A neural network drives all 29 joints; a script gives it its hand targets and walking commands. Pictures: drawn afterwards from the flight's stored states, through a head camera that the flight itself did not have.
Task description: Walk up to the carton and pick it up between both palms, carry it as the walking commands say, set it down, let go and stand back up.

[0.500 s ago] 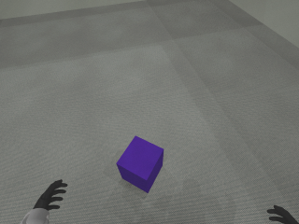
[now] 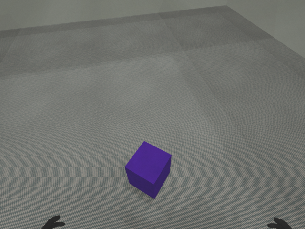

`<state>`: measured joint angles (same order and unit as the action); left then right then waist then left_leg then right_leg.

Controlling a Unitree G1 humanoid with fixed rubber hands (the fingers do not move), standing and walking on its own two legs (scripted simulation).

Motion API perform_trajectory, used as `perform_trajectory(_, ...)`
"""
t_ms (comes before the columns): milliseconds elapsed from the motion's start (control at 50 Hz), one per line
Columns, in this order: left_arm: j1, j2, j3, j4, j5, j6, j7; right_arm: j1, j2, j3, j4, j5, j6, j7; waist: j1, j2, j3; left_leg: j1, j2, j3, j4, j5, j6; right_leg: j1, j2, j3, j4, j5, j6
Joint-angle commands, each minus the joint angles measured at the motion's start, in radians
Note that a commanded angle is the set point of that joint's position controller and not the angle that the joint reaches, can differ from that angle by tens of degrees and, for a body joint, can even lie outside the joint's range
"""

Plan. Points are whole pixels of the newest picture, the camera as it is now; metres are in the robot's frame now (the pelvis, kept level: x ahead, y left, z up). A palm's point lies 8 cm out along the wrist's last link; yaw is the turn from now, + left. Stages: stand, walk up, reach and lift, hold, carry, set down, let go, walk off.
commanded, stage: walk up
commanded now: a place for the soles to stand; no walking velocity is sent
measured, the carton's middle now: (149, 170) +0.57 +0.08 -0.65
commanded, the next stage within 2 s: none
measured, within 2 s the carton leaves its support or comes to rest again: neither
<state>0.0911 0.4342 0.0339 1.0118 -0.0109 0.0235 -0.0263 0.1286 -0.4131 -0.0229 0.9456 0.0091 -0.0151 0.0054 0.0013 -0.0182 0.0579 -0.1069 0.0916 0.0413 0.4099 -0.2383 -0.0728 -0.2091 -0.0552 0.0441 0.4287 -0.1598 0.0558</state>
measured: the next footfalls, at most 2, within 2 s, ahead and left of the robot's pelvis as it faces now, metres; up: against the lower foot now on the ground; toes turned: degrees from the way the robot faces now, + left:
left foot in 0.90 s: +0.11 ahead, +0.22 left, +0.00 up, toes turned -4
right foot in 1.20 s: +0.18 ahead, +0.02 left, +0.00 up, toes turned -18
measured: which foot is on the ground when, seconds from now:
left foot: down 0.00-0.66, up 0.68-0.88, down 0.90-1.00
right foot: down 0.00-0.90, up 0.92-1.00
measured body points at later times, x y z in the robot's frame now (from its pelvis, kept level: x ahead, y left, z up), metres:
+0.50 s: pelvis +0.00 +0.00 +0.00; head +0.00 +0.01 +0.45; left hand +0.09 +0.33 -0.12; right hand +0.08 -0.33 -0.11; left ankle -0.01 +0.17 -0.74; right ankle +0.05 -0.16 -0.74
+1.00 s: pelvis +0.04 +0.11 -0.02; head +0.06 +0.10 +0.43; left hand +0.18 +0.47 -0.08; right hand +0.10 -0.23 -0.10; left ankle +0.07 +0.22 -0.74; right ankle +0.05 -0.08 -0.68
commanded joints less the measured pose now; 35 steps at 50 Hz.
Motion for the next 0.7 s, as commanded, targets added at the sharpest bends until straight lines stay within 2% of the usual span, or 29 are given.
perform_trajectory(0, -0.038, 0.177, 0.047, -0.022, 0.003, -0.029, 0.009, -0.043, -0.198, -0.057, -0.011, 0.010, -0.021, -0.005, 0.007, -0.012, -0.026, -0.052, 0.049, -0.046, -0.131, -0.109, 0.077, 0.005, -0.067, 0.073, -0.144, -0.095, -0.087)
perform_trajectory(40, -0.072, 0.182, 0.051, -0.023, 0.006, -0.025, 0.007, -0.033, -0.189, -0.050, 0.012, 0.013, -0.019, -0.005, -0.015, -0.065, -0.014, -0.058, 0.049, -0.073, -0.139, -0.110, 0.086, -0.020, -0.062, 0.058, -0.137, -0.153, -0.068)
perform_trajectory(60, -0.056, 0.171, 0.049, -0.012, 0.005, -0.027, 0.005, -0.034, -0.193, -0.059, 0.007, 0.003, -0.021, -0.004, -0.008, -0.018, -0.037, -0.024, 0.050, -0.060, -0.135, -0.056, 0.079, -0.009, -0.067, 0.074, -0.142, -0.102, -0.077)
perform_trajectory(100, -0.061, 0.148, 0.037, -0.007, 0.004, -0.033, 0.011, -0.036, -0.172, -0.057, 0.024, 0.005, -0.022, -0.002, -0.003, -0.020, -0.057, -0.015, 0.043, -0.053, -0.145, -0.069, 0.084, 0.006, -0.066, 0.071, -0.161, -0.102, -0.080)
perform_trajectory(120, -0.049, 0.137, 0.030, -0.004, -0.007, -0.037, 0.012, -0.016, -0.185, -0.057, 0.038, -0.001, -0.024, -0.004, -0.009, 0.009, -0.066, -0.016, 0.048, -0.065, -0.146, -0.055, 0.083, 0.014, -0.069, 0.082, -0.150, -0.073, -0.084)
perform_trajectory(160, -0.043, 0.151, 0.045, 0.005, 0.005, -0.032, 0.013, -0.049, -0.177, -0.054, 0.034, 0.003, -0.020, -0.005, 0.001, -0.039, -0.030, -0.027, 0.042, -0.055, -0.154, -0.101, 0.074, -0.011, -0.058, 0.060, -0.161, -0.156, -0.074)
perform_trajectory(180, -0.040, 0.177, 0.048, 0.006, 0.005, -0.030, 0.012, -0.035, -0.191, -0.060, 0.034, -0.002, -0.019, -0.007, -0.009, -0.033, -0.018, -0.020, 0.047, -0.061, -0.149, -0.083, 0.080, -0.038, -0.059, 0.063, -0.155, -0.130, -0.077)
perform_trajectory(200, -0.057, 0.169, 0.048, 0.006, 0.002, -0.028, 0.017, -0.025, -0.191, -0.058, 0.043, -0.009, -0.020, -0.004, -0.011, 0.006, -0.024, -0.046, 0.055, -0.070, -0.162, -0.088, 0.085, -0.012, -0.059, 0.059, -0.152, -0.121, -0.077)
perform_trajectory(220, -0.021, 0.158, 0.046, -0.001, -0.002, -0.033, 0.016, -0.041, -0.193, -0.063, 0.037, -0.008, -0.023, -0.001, 0.008, 0.052, -0.017, -0.056, 0.049, -0.045, -0.157, -0.105, 0.082, -0.001, -0.067, 0.075, -0.154, -0.106, -0.085)
perform_trajectory(240, -0.040, 0.148, 0.045, 0.013, 0.000, -0.038, 0.014, -0.045, -0.174, -0.054, 0.044, -0.005, -0.026, -0.001, -0.007, -0.009, -0.045, -0.048, 0.068, -0.077, -0.171, -0.095, 0.079, 0.024, -0.072, 0.038, -0.138, -0.054, -0.070)
perform_trajectory(260, -0.033, 0.146, 0.046, 0.000, 0.004, -0.035, 0.017, -0.015, -0.180, -0.052, 0.042, 0.001, -0.027, -0.004, -0.001, 0.012, -0.019, -0.067, 0.047, -0.053, -0.167, -0.122, 0.077, 0.017, -0.056, 0.045, -0.140, -0.089, -0.070)
perform_trajectory(280, -0.033, 0.149, 0.051, -0.001, 0.001, -0.033, 0.017, -0.016, -0.182, -0.052, 0.049, -0.001, -0.023, -0.005, -0.007, -0.014, -0.017, -0.072, 0.057, -0.066, -0.168, -0.125, 0.078, 0.011, -0.056, 0.047, -0.155, -0.097, -0.071)
perform_trajectory(300, -0.008, 0.157, 0.051, 0.010, 0.006, -0.036, 0.016, -0.022, -0.181, -0.053, 0.045, -0.004, -0.027, -0.005, 0.000, 0.018, -0.038, -0.044, 0.061, -0.051, -0.147, -0.082, 0.081, 0.024, -0.061, 0.040, -0.139, -0.063, -0.072)
perform_trajectory(320, -0.025, 0.160, 0.044, 0.017, 0.005, -0.036, 0.015, -0.011, -0.161, -0.045, 0.046, -0.001, -0.024, -0.005, -0.006, -0.014, -0.034, -0.057, 0.044, -0.047, -0.145, -0.065, 0.072, 0.014, -0.071, 0.054, -0.157, -0.070, -0.072)
perform_trajectory(340, -0.026, 0.154, 0.047, 0.011, 0.004, -0.033, 0.017, -0.002, -0.185, -0.054, 0.055, -0.006, -0.024, -0.004, -0.004, 0.003, -0.006, -0.045, 0.044, -0.033, -0.147, -0.042, 0.071, 0.006, -0.064, 0.058, -0.144, -0.033, -0.083)
perform_trajectory(360, -0.033, 0.148, 0.043, 0.013, 0.002, -0.035, 0.019, -0.006, -0.175, -0.047, 0.054, -0.003, -0.022, -0.003, -0.003, 0.033, -0.011, -0.070, 0.049, -0.043, -0.150, -0.052, 0.072, 0.022, -0.065, 0.049, -0.136, -0.015, -0.081)
perform_trajectory(400, -0.014, 0.138, 0.039, 0.018, 0.002, -0.031, 0.018, -0.010, -0.167, -0.054, 0.045, -0.009, -0.021, -0.006, 0.006, 0.024, -0.010, -0.068, 0.058, -0.046, -0.164, -0.098, 0.072, 0.011, -0.065, 0.057, -0.147, -0.070, -0.075)
perform_trajectory(420, -0.006, 0.146, 0.042, 0.016, 0.003, -0.030, 0.017, -0.007, -0.185, -0.052, 0.038, 0.001, -0.023, -0.004, 0.002, 0.047, -0.044, -0.049, 0.054, -0.044, -0.166, -0.081, 0.081, 0.038, -0.060, 0.046, -0.137, -0.026, -0.071)
perform_trajectory(440, -0.049, 0.158, 0.047, 0.009, 0.003, -0.029, 0.019, -0.008, -0.193, -0.055, 0.044, -0.014, -0.018, -0.004, -0.007, 0.007, -0.031, -0.075, 0.049, -0.057, -0.150, -0.036, 0.078, 0.045, -0.060, 0.036, -0.130, -0.038, -0.076)
perform_trajectory(460, -0.036, 0.150, 0.052, 0.008, 0.004, -0.034, 0.016, -0.024, -0.183, -0.054, 0.039, -0.005, -0.024, -0.008, -0.002, -0.001, -0.065, -0.035, 0.063, -0.045, -0.148, -0.005, 0.082, 0.049, -0.065, 0.040, -0.122, 0.012, -0.073)
perform_trajectory(500, -0.028, 0.142, 0.041, 0.012, 0.005, -0.037, 0.019, -0.002, -0.176, -0.056, 0.037, -0.001, -0.026, -0.009, -0.010, 0.030, -0.071, -0.009, 0.065, -0.036, -0.127, 0.095, 0.078, 0.053, -0.064, 0.032, -0.101, 0.149, -0.069)
perform_trajectory(520, -0.019, 0.128, 0.042, 0.005, 0.001, -0.038, 0.019, -0.003, -0.170, -0.054, 0.027, -0.004, -0.026, -0.013, -0.002, 0.032, -0.088, -0.012, 0.062, -0.036, -0.120, 0.089, 0.083, 0.062, -0.062, 0.031, -0.099, 0.132, -0.070)
perform_trajectory(560, -0.020, 0.139, 0.043, 0.011, 0.001, -0.036, 0.022, 0.022, -0.167, -0.050, 0.039, -0.002, -0.021, -0.012, -0.006, -0.014, -0.075, -0.025, 0.069, -0.040, -0.125, 0.083, 0.074, 0.071, -0.066, 0.027, -0.103, 0.126, -0.070)
perform_trajectory(580, -0.032, 0.141, 0.040, 0.014, 0.002, -0.035, 0.023, 0.012, -0.173, -0.054, 0.041, -0.011, -0.023, -0.013, -0.006, 0.011, -0.075, -0.013, 0.074, -0.034, -0.103, 0.134, 0.085, 0.077, -0.077, 0.031, -0.097, 0.176, -0.075)
perform_trajectory(600, 0.204, 0.230, 0.095, -0.049, 0.048, -0.041, 0.061, 0.000, -0.217, -0.130, -0.087, -0.080, 0.002, 0.025, 0.029, 0.102, -0.072, -0.081, -0.004, 0.108, 0.110, -0.229, 0.107, 0.091, -0.095, 0.146, -0.068, -0.068, -0.146)
perform_trajectory(620, 0.298, 0.311, 0.124, -0.036, 0.052, -0.044, 0.083, -0.044, -0.175, -0.132, -0.139, -0.084, 0.021, 0.044, 0.074, 0.028, -0.074, -0.267, -0.072, 0.085, 0.258, -0.343, 0.097, 0.217, -0.167, 0.324, -0.113, -0.251, -0.211)
perform_trajectory(640, 0.345, 0.323, 0.134, -0.043, 0.061, -0.043, 0.099, -0.086, -0.167, -0.133, -0.181, -0.099, 0.041, 0.051, 0.099, -0.033, -0.013, -0.432, -0.082, -0.031, 0.450, -0.436, 0.091, 0.198, -0.254, 0.533, -0.204, -0.399, -0.284)
perform_trajectory(660, 0.304, 0.324, 0.133, -0.080, 0.065, -0.040, 0.113, -0.074, -0.136, -0.126, -0.226, -0.095, 0.052, 0.065, 0.087, -0.017, 0.009, -0.483, -0.016, -0.138, 0.519, -0.387, 0.082, 0.154, -0.284, 0.547, -0.210, -0.525, -0.320)
perform_trajectory(680, 0.206, 0.304, 0.138, -0.146, 0.065, -0.045, 0.129, -0.060, -0.132, -0.129, -0.262, -0.080, 0.052, 0.074, 0.049, -0.062, 0.061, -0.504, 0.029, -0.182, 0.565, -0.289, 0.084, 0.101, -0.279, 0.507, -0.186, -0.466, -0.314)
